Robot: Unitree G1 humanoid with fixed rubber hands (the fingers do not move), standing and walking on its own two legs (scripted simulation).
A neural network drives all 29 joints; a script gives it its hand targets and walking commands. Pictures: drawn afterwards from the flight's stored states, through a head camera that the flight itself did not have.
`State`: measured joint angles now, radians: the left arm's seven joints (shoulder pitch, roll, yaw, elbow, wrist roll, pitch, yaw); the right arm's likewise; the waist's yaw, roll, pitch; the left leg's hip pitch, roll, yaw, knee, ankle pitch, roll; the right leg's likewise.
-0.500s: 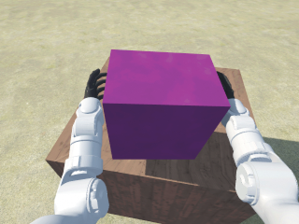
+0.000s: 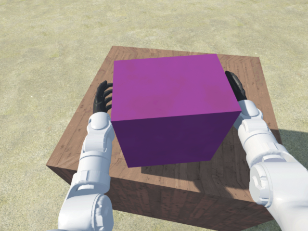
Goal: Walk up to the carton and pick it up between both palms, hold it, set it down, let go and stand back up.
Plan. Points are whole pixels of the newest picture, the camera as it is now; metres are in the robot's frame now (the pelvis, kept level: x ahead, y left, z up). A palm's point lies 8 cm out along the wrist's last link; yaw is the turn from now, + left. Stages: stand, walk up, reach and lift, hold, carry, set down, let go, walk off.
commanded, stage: set down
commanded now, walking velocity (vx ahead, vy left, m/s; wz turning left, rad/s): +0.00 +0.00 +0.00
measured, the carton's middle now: (167, 116) +0.42 +0.05 +0.03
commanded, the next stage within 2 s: none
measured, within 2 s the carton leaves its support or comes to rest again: rests again in 0.88 s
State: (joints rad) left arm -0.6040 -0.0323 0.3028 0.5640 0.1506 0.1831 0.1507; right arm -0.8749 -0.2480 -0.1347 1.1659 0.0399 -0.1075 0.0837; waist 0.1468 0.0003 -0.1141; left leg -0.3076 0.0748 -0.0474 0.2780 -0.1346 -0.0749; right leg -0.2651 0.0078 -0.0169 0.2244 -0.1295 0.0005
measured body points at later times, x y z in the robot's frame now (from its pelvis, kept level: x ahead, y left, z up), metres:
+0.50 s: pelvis -0.02 -0.01 +0.00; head +0.03 -0.01 +0.45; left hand +0.36 +0.23 +0.07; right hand +0.46 -0.12 +0.08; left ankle -0.02 +0.16 -0.75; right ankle -0.03 -0.12 -0.75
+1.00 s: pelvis -0.01 +0.00 +0.00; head +0.06 -0.01 +0.44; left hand +0.37 +0.22 +0.05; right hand +0.47 -0.13 +0.06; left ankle -0.02 +0.16 -0.75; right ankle -0.03 -0.12 -0.75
